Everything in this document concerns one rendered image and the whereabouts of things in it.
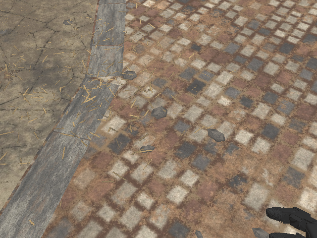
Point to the right robot hand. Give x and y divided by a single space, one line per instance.
297 218

